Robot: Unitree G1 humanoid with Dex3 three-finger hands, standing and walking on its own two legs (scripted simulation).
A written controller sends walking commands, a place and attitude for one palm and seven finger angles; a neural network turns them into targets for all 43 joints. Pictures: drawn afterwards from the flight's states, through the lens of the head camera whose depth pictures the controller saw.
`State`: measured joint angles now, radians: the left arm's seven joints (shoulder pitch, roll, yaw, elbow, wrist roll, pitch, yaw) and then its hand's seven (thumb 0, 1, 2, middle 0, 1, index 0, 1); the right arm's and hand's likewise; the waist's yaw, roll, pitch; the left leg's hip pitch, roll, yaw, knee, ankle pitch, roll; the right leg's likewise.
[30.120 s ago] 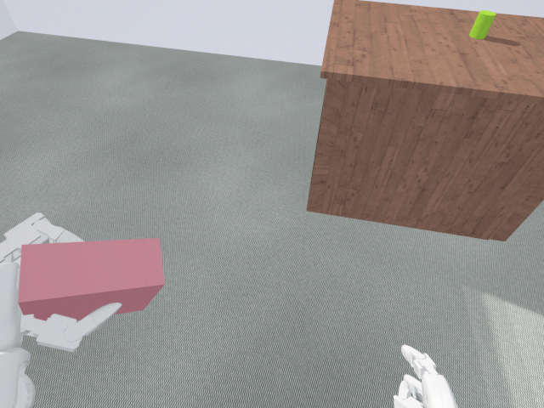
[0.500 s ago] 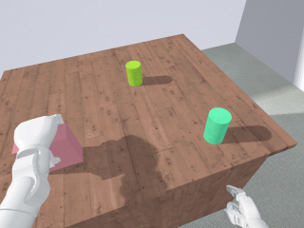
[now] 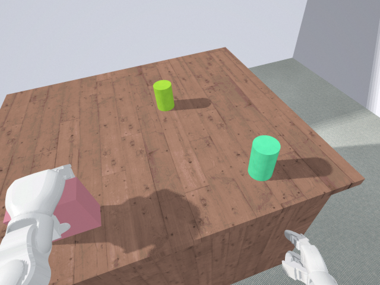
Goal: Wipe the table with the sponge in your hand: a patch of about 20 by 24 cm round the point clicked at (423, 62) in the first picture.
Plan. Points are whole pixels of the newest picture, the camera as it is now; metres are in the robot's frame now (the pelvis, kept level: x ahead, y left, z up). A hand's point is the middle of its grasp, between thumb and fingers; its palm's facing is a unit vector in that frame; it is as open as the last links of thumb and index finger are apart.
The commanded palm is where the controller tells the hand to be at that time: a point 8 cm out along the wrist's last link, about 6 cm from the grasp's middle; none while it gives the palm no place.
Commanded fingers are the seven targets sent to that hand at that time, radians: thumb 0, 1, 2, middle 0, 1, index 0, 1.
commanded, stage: wipe back along the first lane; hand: left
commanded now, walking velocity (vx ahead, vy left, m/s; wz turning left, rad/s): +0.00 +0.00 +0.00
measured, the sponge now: (63, 216) +0.21 +0.31 +0.05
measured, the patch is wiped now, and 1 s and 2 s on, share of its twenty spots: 1.00 1.00 1.00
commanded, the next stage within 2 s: lift the sponge slowly off the table in 0.60 s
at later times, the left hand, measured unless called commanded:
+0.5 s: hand (52, 227) +0.17 +0.28 +0.09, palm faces +0.07 -0.08 -0.99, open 9.3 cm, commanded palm +0.13 +0.27 +0.13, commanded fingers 0.00 0.10 1.30 -1.20 -1.60 -1.20 -1.60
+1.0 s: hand (51, 239) +0.15 +0.27 +0.10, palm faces +0.08 -0.12 -0.99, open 9.3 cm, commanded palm +0.11 +0.26 +0.15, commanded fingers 0.00 0.10 1.30 -1.20 -1.60 -1.20 -1.60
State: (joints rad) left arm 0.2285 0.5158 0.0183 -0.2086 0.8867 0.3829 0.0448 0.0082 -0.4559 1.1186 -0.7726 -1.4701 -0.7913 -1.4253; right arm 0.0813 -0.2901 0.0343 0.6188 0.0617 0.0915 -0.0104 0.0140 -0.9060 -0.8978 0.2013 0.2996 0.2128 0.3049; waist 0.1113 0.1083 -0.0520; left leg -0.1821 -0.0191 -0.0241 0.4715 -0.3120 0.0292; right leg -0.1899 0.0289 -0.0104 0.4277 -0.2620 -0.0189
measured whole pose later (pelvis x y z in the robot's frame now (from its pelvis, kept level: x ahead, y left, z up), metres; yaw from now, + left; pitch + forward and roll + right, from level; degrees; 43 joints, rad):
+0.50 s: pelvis -0.01 +0.00 +0.00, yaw -1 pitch +0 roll -1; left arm 0.39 0.47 -0.02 -0.37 0.91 0.42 0.08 0.02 -0.45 1.12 -0.77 -1.48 -0.79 -1.43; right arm 0.07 -0.28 0.03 0.62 0.06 0.08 -0.01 0.01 -0.91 -0.90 0.20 0.30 0.18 0.29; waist 0.12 0.11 -0.05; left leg -0.17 -0.02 -0.01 0.48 -0.30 0.03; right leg -0.18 0.03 0.00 0.44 -0.25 -0.02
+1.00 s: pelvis -0.02 +0.00 +0.00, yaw -1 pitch -2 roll -1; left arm 0.47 0.48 -0.04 -0.48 0.89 0.45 0.07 0.01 -0.45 1.11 -0.77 -1.47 -0.80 -1.42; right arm 0.07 -0.27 0.03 0.63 0.05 0.09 0.00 0.01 -0.91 -0.90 0.20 0.30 0.17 0.29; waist 0.14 0.11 -0.03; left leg -0.13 -0.01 -0.01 0.47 -0.30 0.03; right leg -0.15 0.04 0.01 0.44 -0.25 -0.02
